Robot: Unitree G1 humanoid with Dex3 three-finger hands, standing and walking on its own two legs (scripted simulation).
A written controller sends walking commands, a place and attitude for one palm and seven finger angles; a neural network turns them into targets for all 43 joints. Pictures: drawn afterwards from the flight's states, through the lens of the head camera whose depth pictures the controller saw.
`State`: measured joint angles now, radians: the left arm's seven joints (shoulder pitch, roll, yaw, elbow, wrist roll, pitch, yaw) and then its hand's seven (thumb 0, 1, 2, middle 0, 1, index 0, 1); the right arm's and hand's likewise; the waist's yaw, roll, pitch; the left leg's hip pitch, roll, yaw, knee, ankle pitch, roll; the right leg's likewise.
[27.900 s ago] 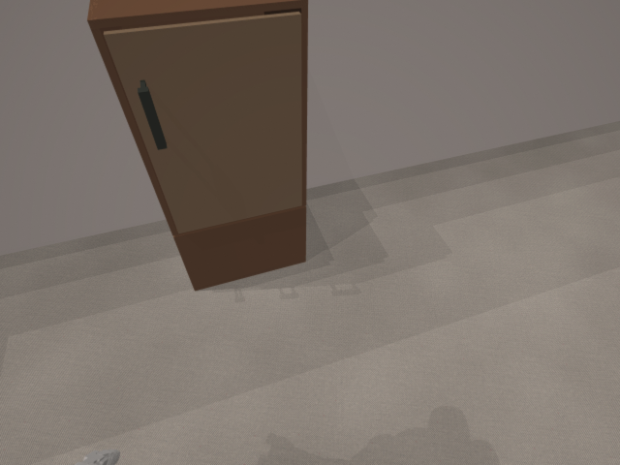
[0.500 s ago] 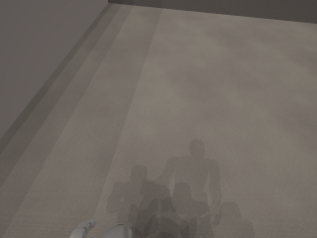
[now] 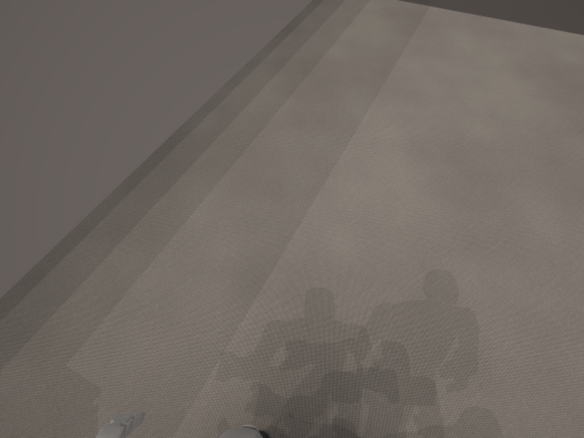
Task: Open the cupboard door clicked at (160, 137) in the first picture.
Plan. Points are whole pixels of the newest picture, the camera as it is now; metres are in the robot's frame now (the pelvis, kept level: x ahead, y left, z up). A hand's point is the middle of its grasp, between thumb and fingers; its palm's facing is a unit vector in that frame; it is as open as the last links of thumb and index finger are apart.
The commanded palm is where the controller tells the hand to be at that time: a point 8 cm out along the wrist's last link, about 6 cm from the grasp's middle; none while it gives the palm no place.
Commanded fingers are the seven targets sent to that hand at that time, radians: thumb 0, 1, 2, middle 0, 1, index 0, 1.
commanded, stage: turn to face it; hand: left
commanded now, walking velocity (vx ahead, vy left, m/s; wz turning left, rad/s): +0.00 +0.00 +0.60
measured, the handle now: out of the picture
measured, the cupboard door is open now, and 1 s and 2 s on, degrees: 43 43 43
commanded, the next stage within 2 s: none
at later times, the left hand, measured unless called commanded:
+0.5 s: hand out of the picture -0.03 +0.19 -0.18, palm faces +0.39 -0.89 -0.25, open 7.4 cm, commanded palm none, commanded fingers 0.00 0.90 0.90 -0.20 -0.30 -0.20 -0.30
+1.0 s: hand out of the picture -0.01 +0.12 -0.15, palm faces +0.61 -0.75 -0.25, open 7.4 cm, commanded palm none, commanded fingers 0.00 0.90 0.90 -0.20 -0.30 -0.20 -0.30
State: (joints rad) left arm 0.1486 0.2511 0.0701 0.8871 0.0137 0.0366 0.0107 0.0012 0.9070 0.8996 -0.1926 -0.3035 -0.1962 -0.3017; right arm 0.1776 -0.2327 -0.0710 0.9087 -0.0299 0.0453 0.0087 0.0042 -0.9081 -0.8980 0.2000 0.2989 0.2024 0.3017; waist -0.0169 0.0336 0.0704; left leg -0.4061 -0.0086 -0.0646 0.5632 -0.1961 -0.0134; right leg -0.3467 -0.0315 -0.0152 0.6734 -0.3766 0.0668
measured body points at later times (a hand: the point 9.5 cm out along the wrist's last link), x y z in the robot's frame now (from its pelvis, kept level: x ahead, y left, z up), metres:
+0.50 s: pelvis +0.01 -0.02 -0.01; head +0.05 +0.01 +0.44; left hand -0.05 +0.24 -0.16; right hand +0.22 -0.22 -0.13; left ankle -0.03 +0.08 -0.73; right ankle +0.00 -0.15 -0.68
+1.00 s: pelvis +0.04 -0.08 +0.01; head +0.10 -0.05 +0.46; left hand -0.04 +0.16 -0.13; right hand +0.26 -0.23 -0.14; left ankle -0.06 +0.03 -0.66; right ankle +0.08 -0.16 -0.73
